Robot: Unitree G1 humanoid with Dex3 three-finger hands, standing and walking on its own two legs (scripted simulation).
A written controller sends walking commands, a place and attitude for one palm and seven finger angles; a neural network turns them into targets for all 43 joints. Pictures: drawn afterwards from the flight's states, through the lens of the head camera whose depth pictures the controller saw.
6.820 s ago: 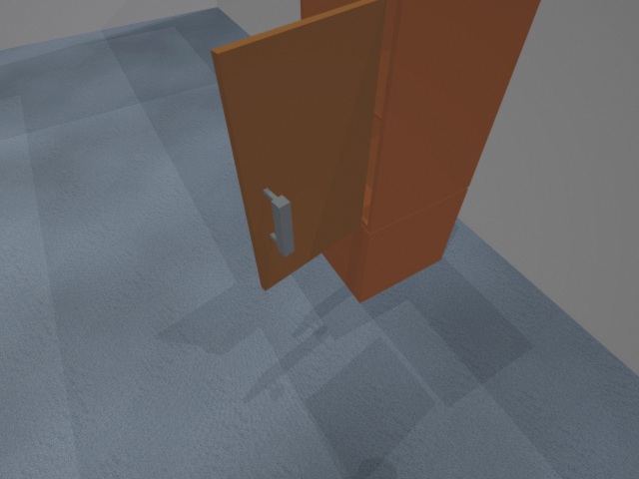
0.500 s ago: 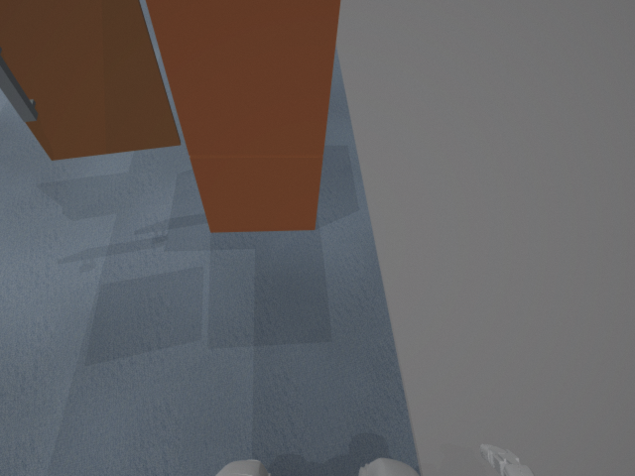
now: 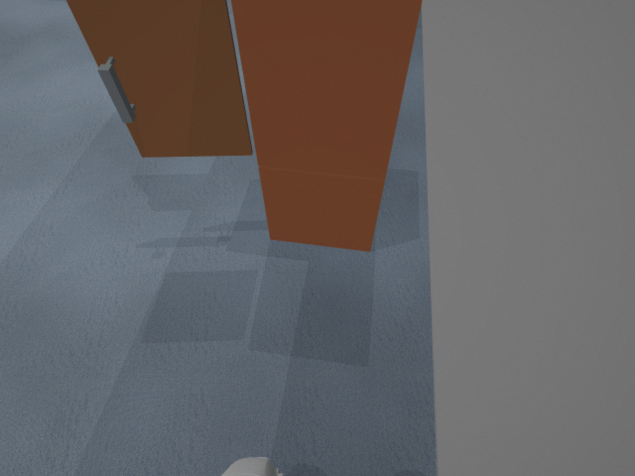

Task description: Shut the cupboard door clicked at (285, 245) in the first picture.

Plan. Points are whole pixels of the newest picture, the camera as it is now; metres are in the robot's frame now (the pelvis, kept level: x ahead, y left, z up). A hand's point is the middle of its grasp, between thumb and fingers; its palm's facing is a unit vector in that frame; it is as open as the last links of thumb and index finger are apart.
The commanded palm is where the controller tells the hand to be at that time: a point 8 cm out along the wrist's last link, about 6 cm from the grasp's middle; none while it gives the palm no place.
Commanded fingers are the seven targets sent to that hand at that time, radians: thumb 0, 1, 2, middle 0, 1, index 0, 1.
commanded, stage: take the last steps up to it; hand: left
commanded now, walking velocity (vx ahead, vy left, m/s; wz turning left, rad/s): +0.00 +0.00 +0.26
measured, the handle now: (120, 90) +0.94 +0.56 -0.10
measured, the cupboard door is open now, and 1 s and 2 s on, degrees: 100 100 100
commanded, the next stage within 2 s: come to a stop and stand still in 1.56 s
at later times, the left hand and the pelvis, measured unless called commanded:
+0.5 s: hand out of the picture +0.06 +0.20 -0.16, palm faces +0.23 -0.94 -0.25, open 7.3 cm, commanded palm none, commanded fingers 0.00 0.90 0.90 -0.20 -0.30 -0.20 -0.30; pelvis +0.06 +0.00 +0.00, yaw +9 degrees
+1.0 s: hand (129, 414) +0.21 +0.31 -0.17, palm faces +0.29 -0.93 -0.21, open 7.4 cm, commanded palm none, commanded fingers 0.00 0.90 0.90 -0.20 -0.30 -0.20 -0.30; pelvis +0.21 +0.11 -0.01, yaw +12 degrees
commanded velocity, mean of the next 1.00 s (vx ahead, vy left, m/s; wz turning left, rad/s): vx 0.29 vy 0.14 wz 0.13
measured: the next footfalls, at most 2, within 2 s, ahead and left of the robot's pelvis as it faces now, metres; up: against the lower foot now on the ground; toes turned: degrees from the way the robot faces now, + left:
left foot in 0.08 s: +0.04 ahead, +0.12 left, +0.00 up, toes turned +4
right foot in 0.36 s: +0.08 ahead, -0.11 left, +0.00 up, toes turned +1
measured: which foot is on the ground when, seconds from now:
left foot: up 0.00-0.06, down 0.08-0.36, up 0.38-0.76, down 0.78-1.00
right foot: down 0.00-0.08, up 0.10-0.34, down 0.36-0.76, up 0.78-1.00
